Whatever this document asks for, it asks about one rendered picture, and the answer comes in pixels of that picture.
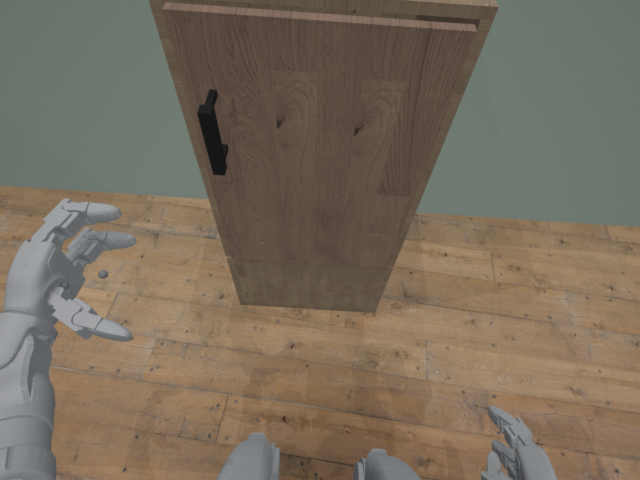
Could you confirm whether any left robot hand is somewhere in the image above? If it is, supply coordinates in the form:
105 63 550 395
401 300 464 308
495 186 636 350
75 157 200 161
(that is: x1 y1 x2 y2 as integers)
3 198 137 342

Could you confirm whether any right robot hand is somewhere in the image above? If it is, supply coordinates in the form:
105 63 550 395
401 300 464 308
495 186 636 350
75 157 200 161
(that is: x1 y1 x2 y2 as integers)
481 405 558 480

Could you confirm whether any cupboard door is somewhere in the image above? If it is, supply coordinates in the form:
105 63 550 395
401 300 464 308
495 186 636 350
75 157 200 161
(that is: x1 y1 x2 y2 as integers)
162 2 477 268

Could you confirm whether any left robot forearm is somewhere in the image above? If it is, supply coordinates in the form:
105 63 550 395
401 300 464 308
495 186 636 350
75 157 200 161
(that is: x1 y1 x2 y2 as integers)
0 311 58 480

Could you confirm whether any robot left thigh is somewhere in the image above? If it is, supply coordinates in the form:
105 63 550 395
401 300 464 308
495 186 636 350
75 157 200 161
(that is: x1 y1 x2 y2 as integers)
216 439 280 480

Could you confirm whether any robot left shin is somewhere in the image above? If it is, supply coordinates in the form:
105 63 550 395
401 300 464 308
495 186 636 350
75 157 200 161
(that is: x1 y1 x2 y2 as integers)
247 433 268 441

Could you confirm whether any handle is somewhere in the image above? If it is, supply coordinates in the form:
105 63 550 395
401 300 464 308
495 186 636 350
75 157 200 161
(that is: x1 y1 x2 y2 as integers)
197 89 228 175

